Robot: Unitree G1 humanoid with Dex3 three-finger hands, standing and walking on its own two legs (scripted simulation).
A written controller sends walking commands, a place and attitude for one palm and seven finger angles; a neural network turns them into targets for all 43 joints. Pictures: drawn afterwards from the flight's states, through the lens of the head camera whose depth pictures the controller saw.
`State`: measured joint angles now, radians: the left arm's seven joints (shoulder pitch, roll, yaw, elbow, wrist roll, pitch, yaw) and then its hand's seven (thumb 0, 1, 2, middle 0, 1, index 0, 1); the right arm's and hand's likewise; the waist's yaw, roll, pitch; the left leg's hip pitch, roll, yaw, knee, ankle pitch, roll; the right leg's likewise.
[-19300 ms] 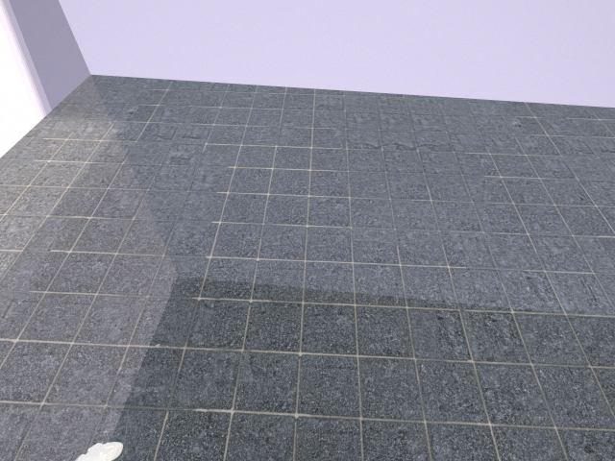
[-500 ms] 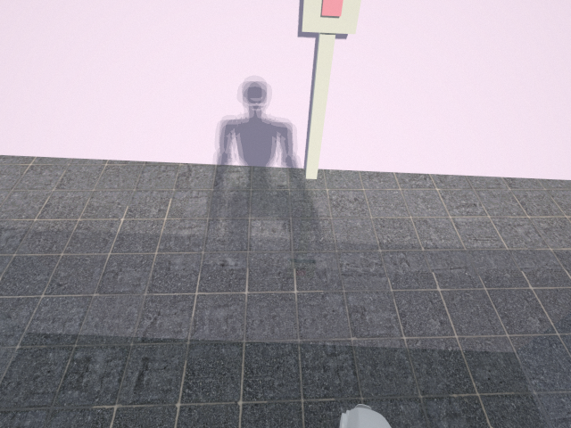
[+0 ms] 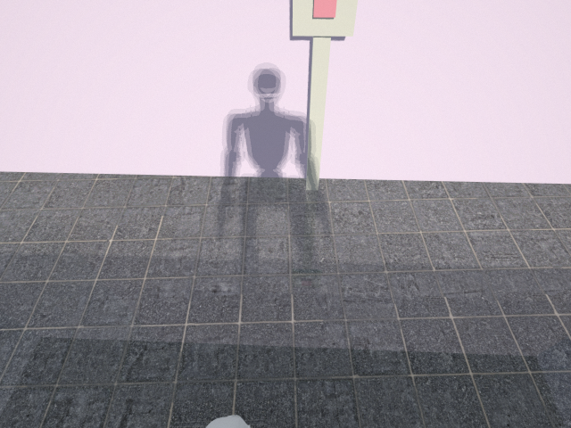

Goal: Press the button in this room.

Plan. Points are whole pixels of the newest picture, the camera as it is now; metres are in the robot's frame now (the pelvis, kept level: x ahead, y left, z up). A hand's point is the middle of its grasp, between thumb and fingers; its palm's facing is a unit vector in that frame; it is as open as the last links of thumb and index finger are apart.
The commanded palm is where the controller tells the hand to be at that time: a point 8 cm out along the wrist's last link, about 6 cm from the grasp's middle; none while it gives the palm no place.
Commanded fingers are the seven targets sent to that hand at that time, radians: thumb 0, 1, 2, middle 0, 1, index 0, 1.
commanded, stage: stand and wait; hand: left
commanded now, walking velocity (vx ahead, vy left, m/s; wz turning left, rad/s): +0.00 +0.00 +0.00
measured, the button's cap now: (325, 3) +1.24 -0.04 +0.09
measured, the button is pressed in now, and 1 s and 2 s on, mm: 0 0 0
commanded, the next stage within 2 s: look at it before walking up in 0.62 s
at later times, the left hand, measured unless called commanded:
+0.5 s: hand out of the picture +0.04 +0.20 -0.18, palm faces +0.00 -0.99 -0.16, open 7.4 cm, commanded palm none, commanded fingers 0.00 0.90 0.90 -0.20 -0.30 -0.20 -0.30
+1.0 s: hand out of the picture +0.05 +0.19 -0.17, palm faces -0.01 -0.98 -0.17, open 7.4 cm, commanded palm none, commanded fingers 0.00 0.90 0.90 -0.20 -0.30 -0.20 -0.30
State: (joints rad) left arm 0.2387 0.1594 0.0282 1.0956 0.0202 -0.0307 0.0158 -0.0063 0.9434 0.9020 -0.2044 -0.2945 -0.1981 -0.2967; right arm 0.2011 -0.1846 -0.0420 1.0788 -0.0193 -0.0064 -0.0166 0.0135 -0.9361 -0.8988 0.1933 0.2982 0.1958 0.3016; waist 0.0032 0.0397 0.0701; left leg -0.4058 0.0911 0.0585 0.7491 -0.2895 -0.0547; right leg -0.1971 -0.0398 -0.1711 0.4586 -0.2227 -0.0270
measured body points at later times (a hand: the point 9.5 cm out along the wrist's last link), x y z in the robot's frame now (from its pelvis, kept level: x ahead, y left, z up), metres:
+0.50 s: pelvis +0.06 +0.04 +0.01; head +0.06 +0.04 +0.45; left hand +0.04 +0.25 -0.16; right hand +0.07 -0.20 -0.15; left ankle +0.07 +0.13 -0.74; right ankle +0.02 -0.10 -0.74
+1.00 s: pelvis +0.06 +0.03 +0.00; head +0.07 +0.03 +0.45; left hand +0.05 +0.24 -0.16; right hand +0.03 -0.18 -0.16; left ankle +0.07 +0.13 -0.74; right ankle +0.02 -0.10 -0.74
